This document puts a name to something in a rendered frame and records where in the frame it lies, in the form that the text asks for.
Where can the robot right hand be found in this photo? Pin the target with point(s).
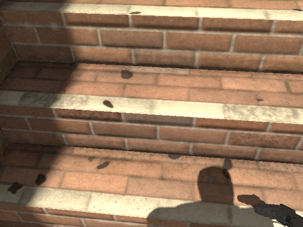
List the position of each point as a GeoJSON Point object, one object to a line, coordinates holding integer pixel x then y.
{"type": "Point", "coordinates": [282, 213]}

